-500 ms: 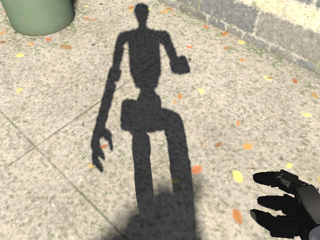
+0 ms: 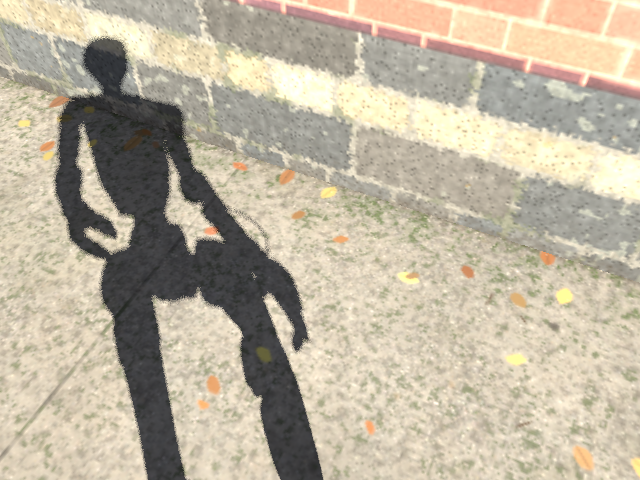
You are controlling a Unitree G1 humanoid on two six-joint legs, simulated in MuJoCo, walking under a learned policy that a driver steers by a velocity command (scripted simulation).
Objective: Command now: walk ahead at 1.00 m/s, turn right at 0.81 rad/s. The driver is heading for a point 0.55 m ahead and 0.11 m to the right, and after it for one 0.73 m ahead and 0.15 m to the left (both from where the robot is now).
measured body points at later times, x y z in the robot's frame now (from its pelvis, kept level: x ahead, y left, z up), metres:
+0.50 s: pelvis +0.49 -0.02 +0.02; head +0.52 -0.03 +0.47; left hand +0.65 +0.25 -0.09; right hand +0.56 -0.33 -0.06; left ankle +0.62 +0.06 -0.70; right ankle +0.25 -0.03 -0.59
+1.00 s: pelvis +0.74 -0.09 +0.05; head +0.78 -0.12 +0.49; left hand +0.88 +0.12 -0.09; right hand +0.76 -0.37 -0.09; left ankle +0.79 +0.05 -0.65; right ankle +0.80 -0.21 -0.70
